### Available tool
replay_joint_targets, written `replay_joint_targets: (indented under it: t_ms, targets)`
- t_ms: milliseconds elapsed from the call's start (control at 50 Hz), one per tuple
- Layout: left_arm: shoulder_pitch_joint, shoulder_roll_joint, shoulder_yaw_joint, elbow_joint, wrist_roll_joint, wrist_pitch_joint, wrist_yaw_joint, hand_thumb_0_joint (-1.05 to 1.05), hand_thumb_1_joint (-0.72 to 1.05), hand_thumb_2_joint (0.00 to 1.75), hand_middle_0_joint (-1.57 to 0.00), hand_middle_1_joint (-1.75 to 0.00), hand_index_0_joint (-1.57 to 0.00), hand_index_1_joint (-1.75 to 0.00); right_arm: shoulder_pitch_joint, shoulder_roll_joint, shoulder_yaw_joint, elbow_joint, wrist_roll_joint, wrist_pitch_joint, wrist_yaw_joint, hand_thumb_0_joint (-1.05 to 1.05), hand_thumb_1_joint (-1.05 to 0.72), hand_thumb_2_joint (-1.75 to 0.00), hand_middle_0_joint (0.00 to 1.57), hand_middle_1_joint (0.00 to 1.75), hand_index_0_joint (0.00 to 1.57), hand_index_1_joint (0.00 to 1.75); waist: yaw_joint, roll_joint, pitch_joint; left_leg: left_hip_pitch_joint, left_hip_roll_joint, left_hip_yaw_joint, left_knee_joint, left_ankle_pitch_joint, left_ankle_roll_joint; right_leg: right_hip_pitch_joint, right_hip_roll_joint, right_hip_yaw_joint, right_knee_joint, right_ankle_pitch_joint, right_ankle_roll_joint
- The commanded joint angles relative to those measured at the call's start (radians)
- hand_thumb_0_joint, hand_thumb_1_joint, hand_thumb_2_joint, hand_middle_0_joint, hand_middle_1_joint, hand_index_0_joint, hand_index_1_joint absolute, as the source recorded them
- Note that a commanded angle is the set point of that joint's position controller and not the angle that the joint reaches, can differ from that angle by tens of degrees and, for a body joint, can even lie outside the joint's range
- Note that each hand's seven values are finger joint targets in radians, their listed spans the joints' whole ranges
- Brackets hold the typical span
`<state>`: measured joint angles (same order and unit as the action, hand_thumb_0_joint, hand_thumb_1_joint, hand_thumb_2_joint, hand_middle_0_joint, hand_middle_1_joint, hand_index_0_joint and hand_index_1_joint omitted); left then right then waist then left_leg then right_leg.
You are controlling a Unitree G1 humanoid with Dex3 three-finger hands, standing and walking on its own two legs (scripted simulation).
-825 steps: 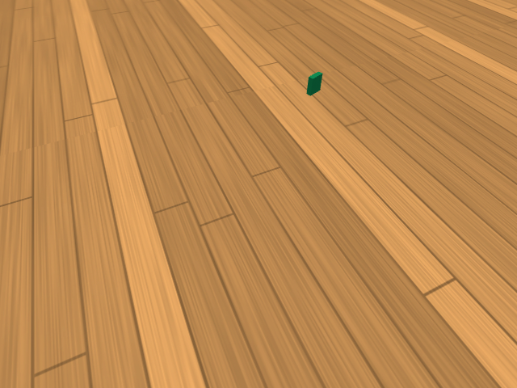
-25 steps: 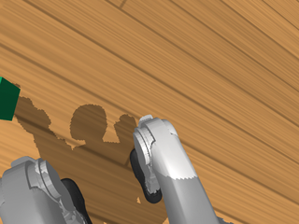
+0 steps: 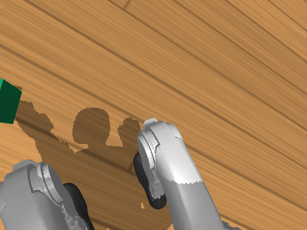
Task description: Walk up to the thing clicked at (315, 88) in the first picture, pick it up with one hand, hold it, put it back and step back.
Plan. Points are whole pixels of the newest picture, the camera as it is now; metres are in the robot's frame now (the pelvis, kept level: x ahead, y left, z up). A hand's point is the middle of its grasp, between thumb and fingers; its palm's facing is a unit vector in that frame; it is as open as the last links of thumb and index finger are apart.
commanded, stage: rise first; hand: left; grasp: from the side
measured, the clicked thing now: (1, 102) +0.49 +0.27 -0.27
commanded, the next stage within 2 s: approach in 0.26 s
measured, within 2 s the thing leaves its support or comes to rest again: neither
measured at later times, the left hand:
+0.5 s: hand out of the picture +0.47 +0.33 -0.15, palm faces -0.14 -0.38 -0.91, open 12.0 cm
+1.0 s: hand out of the picture +0.51 +0.28 -0.16, palm faces -0.12 -0.37 -0.92, open 12.9 cm
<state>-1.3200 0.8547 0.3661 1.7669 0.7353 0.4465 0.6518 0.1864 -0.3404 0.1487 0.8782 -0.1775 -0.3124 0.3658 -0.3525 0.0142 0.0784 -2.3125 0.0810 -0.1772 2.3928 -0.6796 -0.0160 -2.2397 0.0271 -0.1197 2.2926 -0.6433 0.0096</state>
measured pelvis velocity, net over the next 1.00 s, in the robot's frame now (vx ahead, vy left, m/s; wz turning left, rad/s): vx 0.00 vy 0.00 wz -0.02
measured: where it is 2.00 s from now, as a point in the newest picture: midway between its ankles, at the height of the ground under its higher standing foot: (119, 206)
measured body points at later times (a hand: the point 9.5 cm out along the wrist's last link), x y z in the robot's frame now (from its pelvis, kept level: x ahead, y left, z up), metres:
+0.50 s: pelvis +0.00 +0.00 +0.00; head +0.27 +0.05 +0.36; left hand +0.48 +0.34 -0.10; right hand -0.03 -0.25 -0.08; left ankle +0.07 +0.14 -0.30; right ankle +0.11 -0.11 -0.30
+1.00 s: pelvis +0.00 +0.00 +0.01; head +0.29 +0.03 +0.35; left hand +0.52 +0.30 -0.11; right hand -0.06 -0.25 -0.06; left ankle +0.07 +0.14 -0.30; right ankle +0.11 -0.11 -0.30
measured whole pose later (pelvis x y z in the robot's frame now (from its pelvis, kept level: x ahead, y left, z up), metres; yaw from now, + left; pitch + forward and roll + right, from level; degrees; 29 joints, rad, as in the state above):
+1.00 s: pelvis +0.00 +0.00 +0.01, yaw -1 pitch +34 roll -9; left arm -1.41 0.89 0.36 1.78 0.72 0.48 0.73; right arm 0.21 -0.38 0.18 0.85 -0.20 -0.31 0.39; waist -0.42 0.01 0.14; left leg -2.29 0.09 -0.20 2.38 -0.69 -0.03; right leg -2.23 0.04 -0.14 2.27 -0.64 0.00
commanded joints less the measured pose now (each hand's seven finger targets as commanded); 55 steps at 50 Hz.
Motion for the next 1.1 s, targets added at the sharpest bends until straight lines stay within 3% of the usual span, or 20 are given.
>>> replay_joint_targets:
  t_ms: [0,60,160,280,300,400,480,600,700,760,820,840,860,880,920,960,980,1020,1040,1080]
  targets:
    - [-0.271,0.208,-0.044,-0.109,0.029,0.001,0.024,0.00,-0.15,0.65,-0.45,-0.63,-0.44,-0.65,0.285,-0.272,-0.066,0.042,0.003,-0.001,0.002,0.00,-0.91,-0.90,0.20,0.30,0.20,0.30,-0.040,0.319,-0.691,0.465,-0.022,0.079,-0.224,0.175,0.034,0.405,0.036,-0.064,-0.246,0.203,-0.018]
    - [-0.301,0.222,-0.037,-0.112,0.023,-0.006,0.036,0.00,-0.13,0.63,-0.47,-0.61,-0.45,-0.63,0.283,-0.268,-0.062,0.041,0.002,-0.005,-0.002,0.00,-0.91,-0.90,0.20,0.30,0.20,0.30,-0.042,0.308,-0.677,0.444,-0.023,0.080,-0.223,0.135,0.037,0.411,0.040,-0.055,-0.264,0.162,-0.017]
    - [-0.328,0.218,-0.035,-0.138,0.018,-0.016,0.041,0.00,-0.16,0.66,-0.45,-0.63,-0.43,-0.65,0.289,-0.271,-0.061,0.046,-0.006,-0.011,-0.003,0.00,-0.91,-0.90,0.20,0.30,0.20,0.30,-0.055,0.314,-0.687,0.473,-0.021,0.082,-0.212,0.171,0.034,0.408,0.035,-0.059,-0.255,0.204,-0.016]
    - [-0.347,0.235,-0.024,-0.180,0.031,-0.005,0.051,0.00,-0.17,0.66,-0.46,-0.61,-0.43,-0.64,0.283,-0.282,-0.069,0.041,0.001,-0.009,0.002,0.00,-0.91,-0.90,0.20,0.30,0.20,0.30,-0.025,0.417,-0.765,0.564,-0.013,0.072,-0.236,0.190,0.017,0.394,0.031,-0.069,-0.234,0.224,-0.029]
    - [-0.337,0.212,-0.040,-0.139,0.031,0.000,0.049,0.00,-0.17,0.66,-0.46,-0.62,-0.43,-0.64,0.279,-0.280,-0.069,0.040,-0.003,-0.008,0.002,0.00,-0.92,-0.90,0.20,0.30,0.20,0.30,-0.040,0.397,-0.728,0.527,-0.016,0.080,-0.227,0.182,0.022,0.393,0.034,-0.066,-0.238,0.222,-0.027]
    - [-0.300,0.203,-0.047,-0.125,0.038,0.010,0.035,0.00,-0.22,0.71,-0.40,-0.64,-0.38,-0.67,0.281,-0.269,-0.069,0.042,0.007,0.004,0.000,0.00,-0.90,-0.90,0.20,0.30,0.20,0.30,-0.030,0.355,-0.702,0.482,-0.019,0.081,-0.223,0.176,0.031,0.386,0.037,-0.062,-0.250,0.209,-0.023]
    - [-0.328,0.126,-0.098,-0.092,0.043,-0.001,0.013,0.00,-0.23,0.72,-0.39,-0.68,-0.37,-0.70,0.291,-0.259,-0.065,0.051,0.003,-0.002,-0.001,0.00,-0.90,-0.90,0.20,0.30,0.20,0.30,-0.079,0.304,-0.629,0.461,-0.021,0.060,-0.228,0.150,0.031,0.347,0.034,-0.075,-0.243,0.189,-0.022]
    - [-0.405,0.103,-0.120,-0.084,0.015,-0.021,0.041,0.00,-0.23,0.71,-0.37,-0.72,-0.36,-0.73,0.292,-0.275,-0.053,0.062,-0.017,-0.023,-0.004,0.00,-0.90,-0.90,0.20,0.30,0.20,0.30,-0.119,0.302,-0.634,0.492,-0.025,0.051,-0.229,0.133,0.026,0.377,0.036,-0.077,-0.257,0.175,-0.017]
    - [-0.474,0.195,-0.071,-0.081,0.041,-0.013,0.120,0.00,-0.30,0.76,-0.33,-0.77,-0.31,-0.79,0.291,-0.310,-0.041,0.060,-0.026,-0.024,-0.002,0.00,-0.91,-0.90,0.20,0.30,0.20,0.30,-0.127,0.402,-0.677,0.547,-0.015,0.052,-0.237,0.138,0.017,0.389,0.033,-0.082,-0.248,0.212,-0.023]
    - [-0.475,0.222,-0.043,-0.078,0.021,0.000,0.138,0.00,-0.32,0.77,-0.31,-0.78,-0.30,-0.80,0.269,-0.317,-0.036,0.061,-0.045,-0.029,0.010,0.00,-0.91,-0.90,0.20,0.30,0.20,0.30,-0.133,0.384,-0.645,0.526,-0.017,0.059,-0.223,0.162,0.023,0.412,0.025,-0.090,-0.241,0.242,-0.013]
    - [-0.432,0.287,-0.013,-0.063,0.017,0.015,0.136,0.00,-0.34,0.80,-0.31,-0.78,-0.29,-0.80,0.273,-0.311,-0.017,0.039,-0.037,-0.017,0.019,0.00,-0.91,-0.90,0.20,0.30,0.20,0.30,-0.114,0.357,-0.665,0.469,-0.016,0.077,-0.211,0.170,0.035,0.480,0.034,-0.070,-0.273,0.244,-0.001]
    - [-0.414,0.265,-0.029,-0.057,0.012,0.025,0.126,0.00,-0.36,0.81,-0.30,-0.79,-0.28,-0.81,0.267,-0.305,-0.019,0.036,-0.040,-0.013,0.022,0.00,-0.92,-0.90,0.20,0.30,0.20,0.30,-0.116,0.347,-0.645,0.456,-0.018,0.082,-0.204,0.170,0.038,0.480,0.035,-0.068,-0.275,0.247,0.001]
    - [-0.382,0.289,-0.021,-0.053,0.019,0.031,0.123,0.00,-0.37,0.82,-0.29,-0.78,-0.27,-0.81,0.269,-0.314,-0.022,0.026,-0.028,-0.009,0.023,0.00,-0.91,-0.90,0.20,0.30,0.20,0.30,-0.091,0.356,-0.685,0.469,-0.014,0.081,-0.204,0.183,0.037,0.490,0.040,-0.067,-0.280,0.252,0.001]
    - [-0.352,0.283,-0.024,-0.053,0.024,0.040,0.121,0.00,-0.35,0.81,-0.29,-0.80,-0.27,-0.82,0.269,-0.325,-0.033,0.003,-0.022,-0.004,0.027,0.00,-0.91,-0.90,0.20,0.30,0.20,0.30,-0.077,0.375,-0.723,0.489,-0.015,0.080,-0.214,0.204,0.035,0.509,0.042,-0.067,-0.278,0.268,-0.002]
    - [-0.305,0.238,-0.052,-0.053,0.014,0.057,0.104,0.00,-0.34,0.79,-0.29,-0.81,-0.28,-0.82,0.264,-0.296,-0.024,0.002,-0.017,0.010,0.035,0.00,-0.91,-0.90,0.20,0.30,0.20,0.30,-0.070,0.359,-0.679,0.470,-0.014,0.076,-0.217,0.212,0.035,0.493,0.044,-0.077,-0.269,0.278,-0.001]
    - [-0.266,0.224,-0.042,-0.100,-0.010,0.057,0.089,0.00,-0.31,0.76,-0.31,-0.78,-0.30,-0.79,0.267,-0.288,-0.030,-0.013,-0.005,0.018,0.041,0.00,-0.91,-0.90,0.20,0.30,0.20,0.30,-0.050,0.334,-0.712,0.453,-0.014,0.074,-0.218,0.234,0.038,0.525,0.048,-0.076,-0.267,0.300,0.003]
    - [-0.273,0.215,-0.047,-0.108,-0.022,0.058,0.084,0.00,-0.30,0.75,-0.30,-0.80,-0.30,-0.81,0.278,-0.284,-0.034,-0.009,-0.007,0.019,0.041,0.00,-0.91,-0.90,0.20,0.30,0.20,0.30,-0.062,0.322,-0.700,0.433,-0.015,0.081,-0.216,0.231,0.042,0.544,0.052,-0.069,-0.273,0.308,0.007]
    - [-0.254,0.204,-0.032,-0.137,-0.049,0.050,0.080,0.00,-0.28,0.75,-0.31,-0.79,-0.30,-0.80,0.294,-0.277,-0.035,-0.010,0.001,0.024,0.044,0.00,-0.91,-0.90,0.20,0.30,0.20,0.30,-0.050,0.285,-0.727,0.406,-0.014,0.087,-0.195,0.246,0.049,0.575,0.055,-0.056,-0.278,0.331,0.015]
    - [-0.277,0.190,-0.039,-0.142,-0.057,0.045,0.084,0.00,-0.28,0.73,-0.31,-0.79,-0.31,-0.79,0.294,-0.278,-0.040,-0.002,0.000,0.024,0.045,0.00,-0.91,-0.90,0.20,0.30,0.20,0.30,-0.068,0.267,-0.722,0.388,-0.015,0.078,-0.198,0.226,0.051,0.568,0.056,-0.058,-0.275,0.311,0.013]
    - [-0.303,0.198,-0.040,-0.136,-0.052,0.026,0.084,0.00,-0.27,0.73,-0.31,-0.79,-0.31,-0.79,0.301,-0.279,-0.039,0.007,0.001,0.026,0.039,0.00,-0.91,-0.90,0.20,0.30,0.20,0.30,-0.079,0.278,-0.700,0.390,-0.013,0.075,-0.196,0.198,0.050,0.528,0.060,-0.049,-0.284,0.264,0.008]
